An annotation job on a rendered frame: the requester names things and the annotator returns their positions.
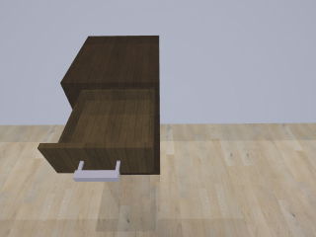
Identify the drawer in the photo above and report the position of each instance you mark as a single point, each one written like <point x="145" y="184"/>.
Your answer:
<point x="106" y="126"/>

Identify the cabinet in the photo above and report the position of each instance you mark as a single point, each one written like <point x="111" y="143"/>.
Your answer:
<point x="118" y="63"/>

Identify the handle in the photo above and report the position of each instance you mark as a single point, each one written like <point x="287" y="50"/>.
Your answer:
<point x="96" y="175"/>

